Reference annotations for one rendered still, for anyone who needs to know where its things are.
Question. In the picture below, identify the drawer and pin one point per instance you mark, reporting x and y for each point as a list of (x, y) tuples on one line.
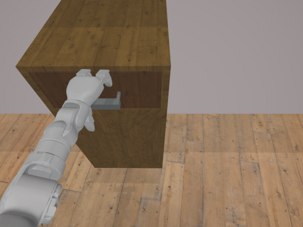
[(139, 89)]

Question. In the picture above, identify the left robot upper arm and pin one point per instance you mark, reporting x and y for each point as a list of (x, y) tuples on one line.
[(32, 202)]

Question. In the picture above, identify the left robot hand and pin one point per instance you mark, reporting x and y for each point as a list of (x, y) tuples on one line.
[(87, 88)]

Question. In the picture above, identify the handle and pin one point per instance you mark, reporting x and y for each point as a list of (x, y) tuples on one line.
[(107, 103)]

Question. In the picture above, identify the robot left forearm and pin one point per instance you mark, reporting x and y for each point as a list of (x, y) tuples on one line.
[(49, 157)]

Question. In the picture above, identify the cabinet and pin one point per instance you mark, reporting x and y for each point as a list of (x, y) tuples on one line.
[(114, 35)]

